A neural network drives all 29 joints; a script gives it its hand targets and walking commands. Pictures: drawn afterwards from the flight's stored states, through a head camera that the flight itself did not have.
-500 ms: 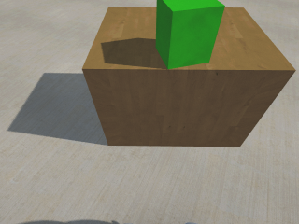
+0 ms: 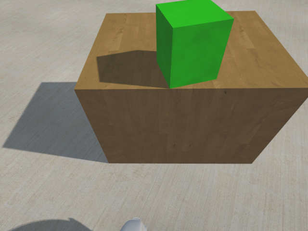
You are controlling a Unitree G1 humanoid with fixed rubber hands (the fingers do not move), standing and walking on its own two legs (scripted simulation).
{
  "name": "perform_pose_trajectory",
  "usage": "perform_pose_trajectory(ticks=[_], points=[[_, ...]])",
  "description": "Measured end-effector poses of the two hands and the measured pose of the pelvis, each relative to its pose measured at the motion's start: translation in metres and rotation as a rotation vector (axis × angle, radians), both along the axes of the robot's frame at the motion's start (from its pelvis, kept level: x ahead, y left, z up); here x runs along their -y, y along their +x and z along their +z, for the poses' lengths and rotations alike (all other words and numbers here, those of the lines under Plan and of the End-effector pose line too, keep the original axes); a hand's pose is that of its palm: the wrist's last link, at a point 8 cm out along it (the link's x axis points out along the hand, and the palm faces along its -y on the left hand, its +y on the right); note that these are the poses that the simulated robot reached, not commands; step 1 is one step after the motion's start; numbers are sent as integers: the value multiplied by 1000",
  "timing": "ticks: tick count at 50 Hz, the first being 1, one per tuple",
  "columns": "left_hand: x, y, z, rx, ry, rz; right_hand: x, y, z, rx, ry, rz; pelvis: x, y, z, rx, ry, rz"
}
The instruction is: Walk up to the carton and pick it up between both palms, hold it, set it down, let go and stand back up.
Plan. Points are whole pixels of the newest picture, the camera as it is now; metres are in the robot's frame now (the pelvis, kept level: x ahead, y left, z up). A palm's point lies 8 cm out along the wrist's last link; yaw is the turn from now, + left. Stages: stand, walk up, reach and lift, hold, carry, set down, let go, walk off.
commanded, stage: walk up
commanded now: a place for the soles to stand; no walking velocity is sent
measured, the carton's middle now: (188, 44) +0.78 -0.09 +0.07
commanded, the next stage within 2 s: none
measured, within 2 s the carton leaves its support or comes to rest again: neither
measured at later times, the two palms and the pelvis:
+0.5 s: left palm out of the picture +0.15 +0.27 -0.10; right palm (292, 216) +0.19 -0.34 -0.10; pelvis +0.12 -0.03 +0.00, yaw -1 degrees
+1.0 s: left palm (85, 170) +0.32 +0.27 -0.11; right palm (279, 180) +0.29 -0.34 -0.10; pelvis +0.23 -0.03 -0.01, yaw -1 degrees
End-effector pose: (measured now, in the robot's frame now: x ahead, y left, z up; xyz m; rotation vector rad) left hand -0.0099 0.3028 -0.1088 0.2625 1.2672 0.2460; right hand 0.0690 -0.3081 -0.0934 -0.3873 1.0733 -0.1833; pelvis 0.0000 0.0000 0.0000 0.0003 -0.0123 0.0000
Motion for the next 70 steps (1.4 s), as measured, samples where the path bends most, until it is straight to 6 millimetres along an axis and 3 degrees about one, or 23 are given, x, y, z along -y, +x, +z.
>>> perform_pose_trajectory(ticks=[5,12,16,19,24,29,33,37,42,48,52,55,60,65,70], points=[[-14,44,-21,40,-17,-6,-14,25,-9,5,-23,18,-16,23,-15,38,-15,8],[-6,137,-8,197,-16,-51,-6,52,-5,27,-24,16,-8,50,-11,69,-7,2],[10,171,2,244,2,-69,8,74,-12,36,-5,22,9,70,-13,51,15,0],[22,176,1,245,19,-71,20,93,-21,49,8,14,22,87,-18,47,26,-5],[29,160,8,121,29,-33,30,120,-12,47,27,-10,32,116,-5,37,31,-8],[30,154,13,32,21,-15,31,142,-2,22,20,-17,32,141,4,24,23,-11],[24,162,9,1,9,-11,25,159,0,4,7,-17,25,160,4,4,9,-10],[15,185,-3,7,-11,-14,15,179,-3,-6,-19,-8,13,179,-5,-4,-12,-5],[11,241,-13,71,-23,-30,12,193,-4,-2,-37,-12,9,196,-9,42,-20,-7],[28,316,-4,204,-26,-77,27,215,-4,6,-45,-7,23,218,-9,52,-4,-11],[48,347,4,240,-4,-93,46,235,-13,16,-25,-9,44,236,-12,25,19,-17],[62,354,4,231,11,-96,61,250,-20,25,-15,-24,60,251,-16,24,32,-26],[74,346,12,132,20,-76,75,269,-11,13,-2,-48,74,275,-3,6,37,-34],[79,343,13,63,9,-72,82,283,-3,-17,-14,-60,79,296,3,-8,25,-43],[76,353,5,35,-3,-67,80,299,-1,-36,-37,-65,74,313,1,-31,4,-42]])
